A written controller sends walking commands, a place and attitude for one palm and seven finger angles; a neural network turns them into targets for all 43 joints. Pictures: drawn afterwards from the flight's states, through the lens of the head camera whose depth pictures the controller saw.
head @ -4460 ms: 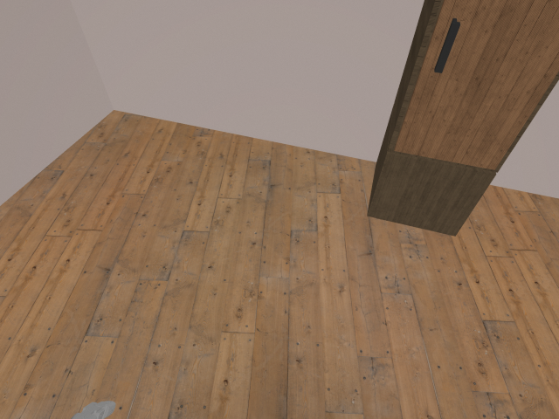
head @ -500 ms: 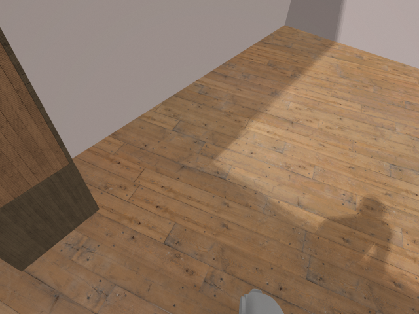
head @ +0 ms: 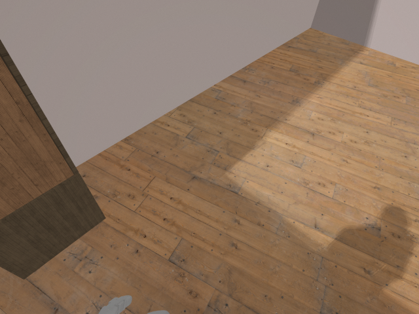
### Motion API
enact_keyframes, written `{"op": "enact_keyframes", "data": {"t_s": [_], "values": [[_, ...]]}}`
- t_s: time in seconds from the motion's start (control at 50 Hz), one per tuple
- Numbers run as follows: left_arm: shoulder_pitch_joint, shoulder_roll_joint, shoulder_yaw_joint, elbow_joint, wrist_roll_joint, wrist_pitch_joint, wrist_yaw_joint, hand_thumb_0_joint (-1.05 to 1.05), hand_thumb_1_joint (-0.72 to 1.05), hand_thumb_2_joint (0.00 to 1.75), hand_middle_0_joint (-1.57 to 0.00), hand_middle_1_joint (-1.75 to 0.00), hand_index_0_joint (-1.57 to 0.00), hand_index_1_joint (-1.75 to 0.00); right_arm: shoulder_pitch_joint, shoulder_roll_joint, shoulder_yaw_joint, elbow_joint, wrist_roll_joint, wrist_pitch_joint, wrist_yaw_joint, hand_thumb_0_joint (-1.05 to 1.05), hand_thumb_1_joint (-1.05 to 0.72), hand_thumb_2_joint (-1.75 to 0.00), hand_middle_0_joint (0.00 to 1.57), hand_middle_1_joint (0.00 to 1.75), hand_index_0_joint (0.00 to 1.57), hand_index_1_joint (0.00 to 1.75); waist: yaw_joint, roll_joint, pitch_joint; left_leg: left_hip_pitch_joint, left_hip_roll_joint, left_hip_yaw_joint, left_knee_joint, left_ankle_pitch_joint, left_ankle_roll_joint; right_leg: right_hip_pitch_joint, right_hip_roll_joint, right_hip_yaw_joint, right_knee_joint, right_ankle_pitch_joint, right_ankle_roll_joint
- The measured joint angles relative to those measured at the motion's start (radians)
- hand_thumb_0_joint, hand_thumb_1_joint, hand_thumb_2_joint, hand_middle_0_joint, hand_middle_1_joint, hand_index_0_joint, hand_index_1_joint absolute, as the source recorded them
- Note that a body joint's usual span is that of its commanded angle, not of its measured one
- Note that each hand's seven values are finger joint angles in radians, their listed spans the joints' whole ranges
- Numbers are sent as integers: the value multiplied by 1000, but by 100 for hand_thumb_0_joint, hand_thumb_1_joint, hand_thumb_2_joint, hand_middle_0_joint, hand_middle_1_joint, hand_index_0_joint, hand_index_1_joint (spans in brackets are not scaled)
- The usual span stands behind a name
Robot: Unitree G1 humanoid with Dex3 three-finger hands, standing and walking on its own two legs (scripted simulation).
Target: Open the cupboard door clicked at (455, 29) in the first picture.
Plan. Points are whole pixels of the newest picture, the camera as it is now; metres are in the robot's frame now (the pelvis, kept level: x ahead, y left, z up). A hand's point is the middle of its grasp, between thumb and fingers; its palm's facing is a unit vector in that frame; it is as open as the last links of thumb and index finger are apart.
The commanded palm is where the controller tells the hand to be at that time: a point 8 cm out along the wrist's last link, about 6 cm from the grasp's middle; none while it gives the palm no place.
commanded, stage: turn to face it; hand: left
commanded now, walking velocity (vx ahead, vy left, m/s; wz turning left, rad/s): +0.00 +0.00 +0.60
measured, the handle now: out of the picture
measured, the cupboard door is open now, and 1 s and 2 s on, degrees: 0 0 0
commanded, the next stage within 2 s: take the last steps up to it in 1.40 s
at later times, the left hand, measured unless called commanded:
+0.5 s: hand out of the picture +0.06 +0.24 -0.15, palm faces +0.28 -0.92 -0.28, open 7.4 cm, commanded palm none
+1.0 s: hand out of the picture -0.10 +0.18 -0.17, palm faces +0.58 -0.78 -0.24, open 7.4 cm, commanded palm none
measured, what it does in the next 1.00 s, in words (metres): steps on the spot, turning left: left foot, then right foot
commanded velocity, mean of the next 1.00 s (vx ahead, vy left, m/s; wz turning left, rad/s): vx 0.00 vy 0.00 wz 0.57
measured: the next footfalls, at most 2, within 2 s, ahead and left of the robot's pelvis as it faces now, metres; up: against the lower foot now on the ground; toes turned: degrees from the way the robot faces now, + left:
left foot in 0.08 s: +0.06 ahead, +0.13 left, +0.00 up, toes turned +12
right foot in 0.56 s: +0.07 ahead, -0.13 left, +0.00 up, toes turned +15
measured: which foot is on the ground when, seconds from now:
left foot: up 0.00-0.06, down 0.08-0.56, up 0.58-0.98, down 1.00-1.00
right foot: down 0.00-0.10, up 0.12-0.54, down 0.56-1.00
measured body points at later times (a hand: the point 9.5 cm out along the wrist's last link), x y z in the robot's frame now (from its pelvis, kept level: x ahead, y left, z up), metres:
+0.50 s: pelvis +0.00 +0.00 +0.01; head +0.05 +0.01 +0.45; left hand +0.04 +0.28 -0.13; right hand +0.11 -0.23 -0.14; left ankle +0.02 +0.12 -0.73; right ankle +0.02 -0.14 -0.70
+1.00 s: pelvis -0.01 -0.01 +0.00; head +0.03 +0.03 +0.44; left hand -0.13 +0.22 -0.15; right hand +0.23 -0.17 -0.14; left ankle -0.08 +0.07 -0.73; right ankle +0.03 -0.14 -0.73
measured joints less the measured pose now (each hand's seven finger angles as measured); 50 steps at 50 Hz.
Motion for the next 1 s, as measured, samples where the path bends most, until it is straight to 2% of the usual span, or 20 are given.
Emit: {"op": "enact_keyframes", "data": {"t_s": [0.04, 0.08, 0.1, 0.14, 0.16, 0.2, 0.24, 0.34, 0.46, 0.5, 0.54, 0.56, 0.6, 0.62, 0.68, 0.74, 0.8, 0.86, 0.96, 1.0], "values": [[11, 17, 8, -2, 2, 7, 0, -1, 91, 89, -20, -30, -21, -30, -9, -5, -2, -15, -1, -1, 6, 0, -93, -90, 20, 30, 19, 30, 7, -12, 6, 30, -5, 15, -75, 15, 2, -6, -21, -19, 31, -19, 13], [28, 36, 17, -3, -2, 16, -2, -1, 91, 89, -20, -30, -21, -30, -11, -14, -4, -34, -2, -6, 11, 0, -93, -90, 20, 30, 19, 30, 10, -17, 10, 77, -11, 22, -191, 85, 8, -21, -44, -39, 86, -50, 31], [38, 49, 23, -4, -6, 24, -3, 0, 91, 89, -20, -30, -21, -30, -13, -14, -6, -40, -5, -12, 13, 0, -92, -90, 20, 30, 19, 30, 11, -29, 12, 77, -27, 24, -205, 105, 39, -39, -65, -38, 128, -74, 43], [56, 75, 36, -2, -10, 47, -4, 0, 91, 89, -20, -30, -21, -30, -21, -10, -3, -54, -12, -21, 13, 0, -92, -90, 20, 30, 19, 30, 15, -43, 20, 63, -45, 24, -189, 96, 79, -110, -56, 48, 288, -222, 82], [63, 87, 42, 2, -8, 58, -5, 0, 91, 89, -20, -30, -20, -30, -22, -8, -1, -58, -14, -26, 11, 0, -92, -90, 20, 30, 19, 30, 14, -43, 23, 65, -50, 21, -201, 97, 87, -147, -41, 95, 378, -249, 91], [70, 103, 52, 9, -5, 67, -9, 0, 91, 89, -20, -30, -20, -30, -17, -6, 3, -63, -13, -32, 4, 0, -92, -90, 20, 30, 19, 30, 12, -35, 26, 76, -62, 6, -253, 125, 88, -204, -19, 164, 516, -227, 106], [74, 113, 56, 8, -6, 64, -13, 0, 91, 89, -20, -30, -20, -30, -14, -7, 8, -61, -10, -34, -1, 0, -92, -90, 20, 30, 20, 30, 16, -25, 30, 95, -75, -9, -315, 162, 92, -232, -10, 210, 578, -182, 120], [75, 127, 56, -7, -14, 59, -11, 1, 91, 90, -19, -30, -20, -30, -10, -13, 10, -58, -6, -32, -1, 0, -91, -90, 21, 30, 20, 30, 18, -4, 30, 124, -101, -51, -412, 224, 95, -218, -6, 272, 533, -154, 146], [35, 112, 46, -33, -20, 62, -6, 1, 91, 90, -19, -30, -20, -30, -21, -30, -2, -62, -8, -16, 7, 0, -91, -90, 21, 30, 20, 30, -2, 17, 30, 108, -124, -117, -420, 250, 76, -135, 13, 291, 348, -192, 149], [20, 98, 38, -46, -24, 55, -7, 1, 91, 90, -19, -30, -20, -30, -27, -42, -8, -65, -9, -9, 10, 0, -91, -90, 21, 30, 20, 30, -9, 29, 30, 91, -131, -145, -406, 254, 65, -92, 29, 288, 252, -190, 142], [14, 84, 28, -63, -26, 43, -8, 1, 91, 90, -19, -30, -20, -30, -30, -55, -16, -69, -6, 0, 12, 0, -91, -90, 21, 30, 20, 30, -12, 39, 26, 66, -142, -171, -377, 250, 49, -29, 42, 278, 107, -124, 134], [18, 81, 23, -75, -24, 33, -9, 0, 91, 90, -20, -30, -20, -30, -27, -61, -21, -74, -3, 4, 14, 0, -91, -90, 21, 30, 20, 30, -8, 36, 17, 45, -153, -179, -347, 241, 39, 7, 38, 274, 19, -95, 119], [20, 56, 11, -79, -14, 21, -6, 0, 91, 89, -20, -30, -20, -30, -40, -82, -35, -70, -1, 17, 13, 0, -91, -90, 21, 30, 20, 30, -3, 59, 25, -14, -158, -183, -183, 74, 24, 6, 39, 250, 36, -83, 74], [27, 45, 4, -81, -12, 22, -6, 0, 91, 89, -20, -30, -20, -30, -42, -91, -41, -70, -3, 23, 15, 0, -91, -90, 21, 30, 20, 30, -6, 66, 25, -49, -162, -175, -76, 28, 21, 14, 33, 233, 36, -81, 60], [56, 28, -7, -79, -10, 25, -5, 0, 91, 89, -20, -30, -21, -30, -46, -108, -50, -70, -8, 31, 24, 0, -91, -90, 20, 30, 20, 30, -9, 62, 18, -116, -146, -128, 180, 34, 4, 52, 8, 195, -2, -65, 48], [76, 26, -12, -72, -9, 22, -5, 0, 90, 89, -20, -30, -21, -30, -46, -112, -49, -70, -7, 31, 31, 0, -91, -90, 20, 30, 19, 30, -12, 46, 20, -125, -110, -103, 270, 75, -17, 80, -11, 155, -31, -56, 46], [91, 29, -14, -68, -6, 18, -6, 0, 90, 89, -20, -30, -21, -30, -49, -110, -46, -64, -5, 39, 33, 0, -91, -90, 20, 30, 19, 30, -5, 29, 27, -95, -81, -89, 236, 72, -30, 94, -29, 113, -38, -61, 47], [108, 37, -14, -63, -3, 15, -8, 0, 90, 89, -20, -30, -21, -30, -66, -106, -39, -58, -3, 46, 33, 0, -91, -90, 20, 30, 19, 30, 10, 16, 39, -49, -64, -73, 138, 41, -34, 93, -46, 77, -29, -69, 53], [134, 70, -1, -45, 2, 22, -11, 0, 90, 89, -20, -30, -21, -30, -109, -91, -20, -70, 3, 33, 32, 0, -91, -90, 20, 30, 19, 30, 41, -11, 62, 57, -64, -23, -100, 11, -15, 68, -82, 28, 26, -99, 79], [147, 89, 7, -35, -1, 27, -12, 0, 90, 89, -20, -30, -21, -30, -120, -86, -12, -84, 4, 19, 32, 0, -91, -90, 20, 30, 19, 30, 47, -20, 63, 120, -73, -2, -245, 87, -1, 51, -100, 9, 74, -126, 98]]}}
